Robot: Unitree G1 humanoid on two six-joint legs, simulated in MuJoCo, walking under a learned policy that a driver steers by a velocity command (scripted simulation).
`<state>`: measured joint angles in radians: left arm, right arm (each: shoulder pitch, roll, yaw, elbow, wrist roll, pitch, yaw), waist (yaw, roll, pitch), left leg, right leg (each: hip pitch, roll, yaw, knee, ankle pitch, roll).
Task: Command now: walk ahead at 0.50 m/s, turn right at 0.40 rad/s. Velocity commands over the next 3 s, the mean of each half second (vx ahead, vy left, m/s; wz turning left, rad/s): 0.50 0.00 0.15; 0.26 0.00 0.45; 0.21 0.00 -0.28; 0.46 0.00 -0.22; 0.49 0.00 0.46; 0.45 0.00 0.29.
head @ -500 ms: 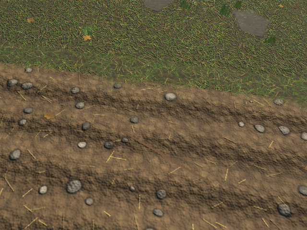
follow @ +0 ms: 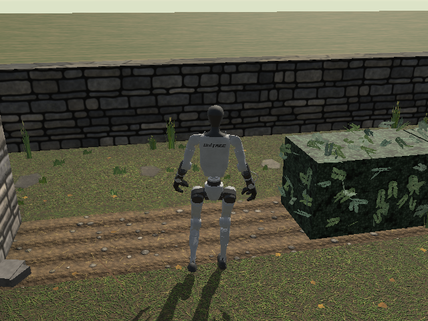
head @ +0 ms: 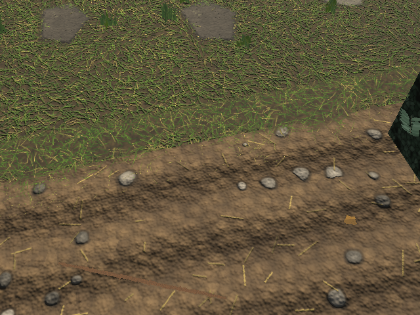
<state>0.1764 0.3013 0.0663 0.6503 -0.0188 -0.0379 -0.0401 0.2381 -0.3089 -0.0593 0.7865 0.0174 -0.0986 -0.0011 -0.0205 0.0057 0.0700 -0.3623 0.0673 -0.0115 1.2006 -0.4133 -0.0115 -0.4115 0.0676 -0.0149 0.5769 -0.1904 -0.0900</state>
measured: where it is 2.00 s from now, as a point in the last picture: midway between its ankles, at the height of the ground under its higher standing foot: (187, 184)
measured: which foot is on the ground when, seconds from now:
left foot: up 0.00-0.42, down 0.44-0.88, up 0.90-1.00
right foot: down 0.00-0.44, up 0.46-0.86, down 0.88-1.00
